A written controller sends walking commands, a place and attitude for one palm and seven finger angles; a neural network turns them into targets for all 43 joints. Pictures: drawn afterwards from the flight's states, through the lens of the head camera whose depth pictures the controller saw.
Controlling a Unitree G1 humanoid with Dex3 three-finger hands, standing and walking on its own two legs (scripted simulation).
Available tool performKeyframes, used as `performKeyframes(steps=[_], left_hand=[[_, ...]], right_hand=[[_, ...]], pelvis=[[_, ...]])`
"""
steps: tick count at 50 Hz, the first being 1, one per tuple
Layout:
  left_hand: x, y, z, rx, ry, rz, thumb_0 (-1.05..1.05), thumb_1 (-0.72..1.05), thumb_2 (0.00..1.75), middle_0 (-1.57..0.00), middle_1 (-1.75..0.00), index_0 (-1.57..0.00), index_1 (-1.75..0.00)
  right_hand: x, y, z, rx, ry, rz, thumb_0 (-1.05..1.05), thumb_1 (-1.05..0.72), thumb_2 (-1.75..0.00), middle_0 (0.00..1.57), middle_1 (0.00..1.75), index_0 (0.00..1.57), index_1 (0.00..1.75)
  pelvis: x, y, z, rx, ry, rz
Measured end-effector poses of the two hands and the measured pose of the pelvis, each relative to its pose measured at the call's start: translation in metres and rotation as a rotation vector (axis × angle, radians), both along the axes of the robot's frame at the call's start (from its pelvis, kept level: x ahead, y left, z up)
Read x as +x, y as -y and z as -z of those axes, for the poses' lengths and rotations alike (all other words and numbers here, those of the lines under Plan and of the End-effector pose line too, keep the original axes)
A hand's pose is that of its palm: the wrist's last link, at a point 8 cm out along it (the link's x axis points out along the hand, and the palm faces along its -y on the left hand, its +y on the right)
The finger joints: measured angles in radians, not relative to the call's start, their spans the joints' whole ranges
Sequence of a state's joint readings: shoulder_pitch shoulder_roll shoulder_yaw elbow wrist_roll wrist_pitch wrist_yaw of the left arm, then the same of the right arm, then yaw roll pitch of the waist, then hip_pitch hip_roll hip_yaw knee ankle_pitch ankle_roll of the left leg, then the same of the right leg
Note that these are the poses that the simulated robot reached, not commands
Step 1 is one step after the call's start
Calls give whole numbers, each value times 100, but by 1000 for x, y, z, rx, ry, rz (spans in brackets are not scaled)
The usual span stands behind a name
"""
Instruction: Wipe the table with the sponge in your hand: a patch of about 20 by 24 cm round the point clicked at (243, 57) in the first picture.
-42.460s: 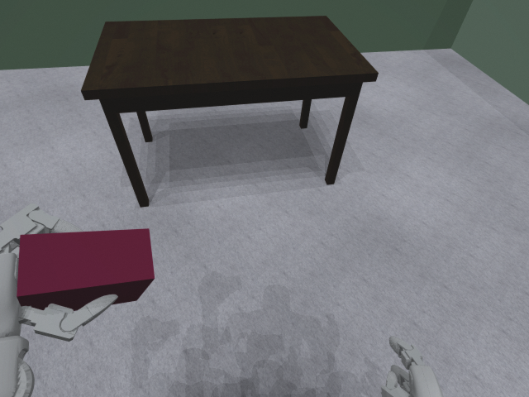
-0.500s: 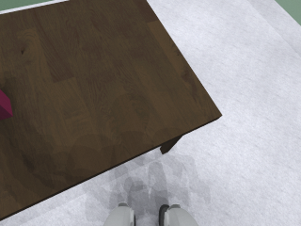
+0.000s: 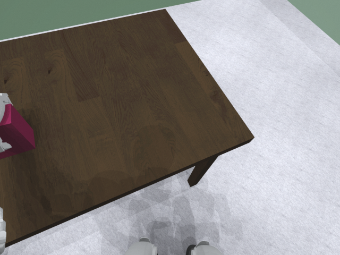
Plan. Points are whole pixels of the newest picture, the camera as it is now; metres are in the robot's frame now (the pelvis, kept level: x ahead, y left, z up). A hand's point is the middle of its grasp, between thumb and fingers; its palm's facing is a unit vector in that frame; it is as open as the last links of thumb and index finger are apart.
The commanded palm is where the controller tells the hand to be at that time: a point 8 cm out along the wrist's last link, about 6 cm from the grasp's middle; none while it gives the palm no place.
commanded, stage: wipe back along the first lane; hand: left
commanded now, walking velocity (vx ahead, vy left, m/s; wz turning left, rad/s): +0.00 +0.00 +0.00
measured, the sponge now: (3, 138) +0.36 +0.43 -0.03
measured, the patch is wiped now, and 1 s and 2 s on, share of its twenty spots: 1.00 1.00 1.00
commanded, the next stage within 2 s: lift the sponge slowly off the table in 1.08 s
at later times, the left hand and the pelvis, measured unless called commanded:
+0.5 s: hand out of the picture +0.32 +0.40 +0.01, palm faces -0.08 +0.00 -1.00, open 9.7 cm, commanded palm +0.29 +0.36 +0.02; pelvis +0.00 +0.00 +0.01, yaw +1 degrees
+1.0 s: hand (1, 169) +0.27 +0.37 +0.01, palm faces -0.09 -0.01 -1.00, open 9.7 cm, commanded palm +0.24 +0.34 +0.02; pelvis +0.01 -0.02 +0.01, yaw +1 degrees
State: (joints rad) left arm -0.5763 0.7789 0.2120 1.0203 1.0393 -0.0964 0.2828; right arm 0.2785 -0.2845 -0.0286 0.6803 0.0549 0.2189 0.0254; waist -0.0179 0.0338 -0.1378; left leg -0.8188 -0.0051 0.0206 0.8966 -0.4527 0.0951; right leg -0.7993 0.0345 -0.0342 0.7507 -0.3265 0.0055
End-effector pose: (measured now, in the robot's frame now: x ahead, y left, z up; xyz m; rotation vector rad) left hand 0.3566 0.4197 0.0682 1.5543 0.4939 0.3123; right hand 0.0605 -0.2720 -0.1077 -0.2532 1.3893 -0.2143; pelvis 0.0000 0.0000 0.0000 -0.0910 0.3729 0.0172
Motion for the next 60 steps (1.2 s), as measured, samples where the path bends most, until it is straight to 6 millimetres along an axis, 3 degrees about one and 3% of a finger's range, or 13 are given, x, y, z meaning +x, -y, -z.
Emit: performKeyframes(steps=[13,27,41,60], left_hand=[[-24,15,0,12,14,7,-2,-48,110,-74,-136,-77,-141],[-52,32,1,14,30,-14,-2,-47,109,-73,-137,-76,-141],[-82,49,1,6,38,-29,-2,-46,109,-72,-137,-75,-141],[-116,67,1,3,39,-37,-2,-46,109,-72,-137,-75,-142]], right_hand=[[14,-6,0,20,84,-18,0,-90,-90,21,30,20,30],[48,-11,-4,47,195,-63,0,-90,-90,21,30,20,30],[74,-3,-12,55,281,-99,0,-90,-90,21,30,20,30],[90,8,-14,58,342,-112,1,-90,-90,21,30,20,30]], pelvis=[[-4,-2,-3,5,33,-2],[-2,4,-7,17,68,-11],[3,16,-11,30,94,-15],[7,27,-13,42,113,-11]])
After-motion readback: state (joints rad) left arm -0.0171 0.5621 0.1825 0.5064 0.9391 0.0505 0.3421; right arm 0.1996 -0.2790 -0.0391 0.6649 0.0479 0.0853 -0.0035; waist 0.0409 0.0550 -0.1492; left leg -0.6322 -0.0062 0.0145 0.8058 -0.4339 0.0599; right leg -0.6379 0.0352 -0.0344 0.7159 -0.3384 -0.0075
